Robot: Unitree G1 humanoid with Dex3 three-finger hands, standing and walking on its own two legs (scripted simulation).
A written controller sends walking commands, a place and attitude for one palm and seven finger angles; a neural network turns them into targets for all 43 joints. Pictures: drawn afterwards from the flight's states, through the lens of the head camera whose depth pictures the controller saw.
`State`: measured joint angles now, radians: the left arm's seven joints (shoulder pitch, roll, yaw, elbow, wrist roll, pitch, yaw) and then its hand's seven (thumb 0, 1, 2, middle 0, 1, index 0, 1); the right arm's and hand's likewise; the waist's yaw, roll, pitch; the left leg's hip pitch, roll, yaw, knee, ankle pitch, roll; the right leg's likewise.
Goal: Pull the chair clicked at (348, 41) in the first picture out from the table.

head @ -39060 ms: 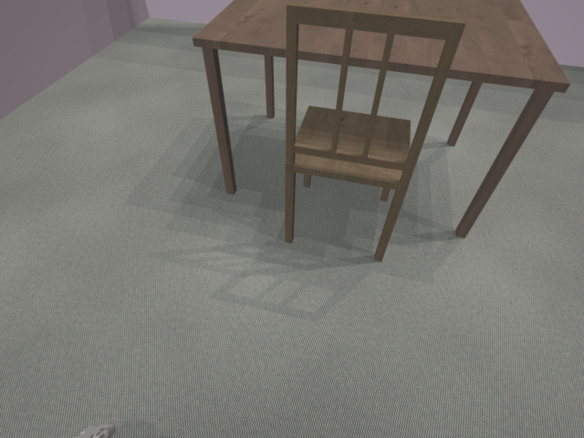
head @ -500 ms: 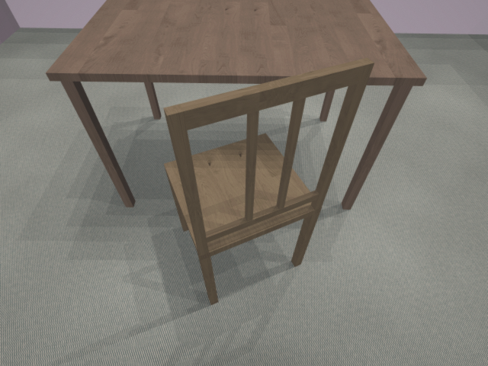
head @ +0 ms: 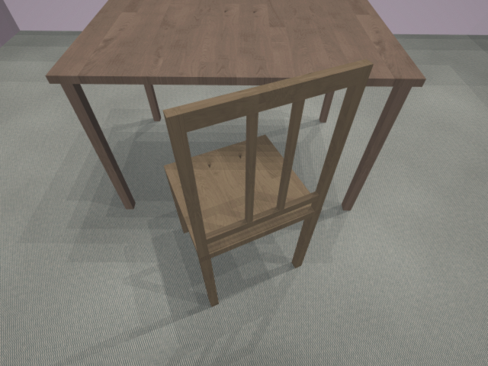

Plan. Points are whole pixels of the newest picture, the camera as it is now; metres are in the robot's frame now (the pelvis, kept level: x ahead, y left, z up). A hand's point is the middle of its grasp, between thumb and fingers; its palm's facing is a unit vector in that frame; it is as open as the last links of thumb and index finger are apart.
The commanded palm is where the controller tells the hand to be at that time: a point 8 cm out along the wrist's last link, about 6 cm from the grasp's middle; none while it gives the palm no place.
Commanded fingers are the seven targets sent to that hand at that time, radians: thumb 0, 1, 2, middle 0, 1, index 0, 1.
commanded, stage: come to a stop and stand still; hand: left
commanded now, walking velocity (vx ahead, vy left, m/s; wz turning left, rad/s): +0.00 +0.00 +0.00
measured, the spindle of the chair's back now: (250, 176) +0.53 +0.02 -0.05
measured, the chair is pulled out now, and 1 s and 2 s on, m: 0.18 0.18 0.18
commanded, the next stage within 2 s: look again from close up in 1.04 s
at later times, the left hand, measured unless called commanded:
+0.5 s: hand out of the picture +0.04 +0.21 -0.18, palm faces -0.02 -0.97 -0.22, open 7.4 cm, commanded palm none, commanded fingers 0.00 0.90 0.90 -0.20 -0.30 -0.20 -0.30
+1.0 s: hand out of the picture +0.04 +0.20 -0.18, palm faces -0.04 -0.98 -0.20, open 7.4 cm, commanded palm none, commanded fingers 0.00 0.90 0.90 -0.20 -0.30 -0.20 -0.30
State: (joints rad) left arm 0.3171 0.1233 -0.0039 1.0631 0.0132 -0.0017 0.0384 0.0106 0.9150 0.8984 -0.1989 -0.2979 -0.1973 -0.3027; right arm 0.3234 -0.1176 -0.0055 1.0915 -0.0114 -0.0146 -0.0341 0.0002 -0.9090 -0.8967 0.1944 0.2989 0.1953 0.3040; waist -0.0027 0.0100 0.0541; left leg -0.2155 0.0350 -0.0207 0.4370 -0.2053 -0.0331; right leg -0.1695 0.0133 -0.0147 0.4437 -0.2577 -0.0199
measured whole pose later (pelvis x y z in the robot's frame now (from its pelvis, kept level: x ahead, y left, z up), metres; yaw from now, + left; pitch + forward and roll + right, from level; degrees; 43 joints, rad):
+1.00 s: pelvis +0.02 +0.03 +0.00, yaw -3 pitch -1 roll +0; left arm 0.27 0.17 -0.01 1.10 0.02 -0.02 0.03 0.01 0.91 0.90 -0.20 -0.30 -0.20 -0.30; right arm 0.22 -0.17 0.01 1.11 -0.01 -0.02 -0.02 0.00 -0.91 -0.90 0.20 0.30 0.20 0.30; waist 0.01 -0.02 0.04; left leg -0.18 0.00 0.04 0.47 -0.27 0.01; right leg -0.18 -0.01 0.05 0.49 -0.30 0.02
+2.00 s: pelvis +0.02 +0.01 +0.00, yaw -3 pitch -1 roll +0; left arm 0.30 0.14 0.00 1.12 0.02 -0.02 0.03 0.01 0.91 0.90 -0.20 -0.30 -0.20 -0.30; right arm 0.26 -0.14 0.01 1.14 -0.01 -0.02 -0.03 0.00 -0.91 -0.90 0.20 0.30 0.20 0.30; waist 0.01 -0.02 0.04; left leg -0.17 0.03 0.03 0.44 -0.26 -0.02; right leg -0.16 0.01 0.04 0.46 -0.29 -0.01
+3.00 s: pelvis +0.18 -0.11 -0.01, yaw +21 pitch +0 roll +0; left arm 0.23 0.17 0.04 0.91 0.05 0.00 0.02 0.01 0.91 0.90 -0.20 -0.30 -0.20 -0.30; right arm 0.24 -0.22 -0.08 0.97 -0.02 0.05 -0.02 0.00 -0.91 -0.90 0.20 0.30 0.20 0.30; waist -0.01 0.04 0.07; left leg -0.43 0.01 -0.07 1.05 -0.54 0.00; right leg -0.32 -0.02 -0.11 0.61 -0.29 -0.04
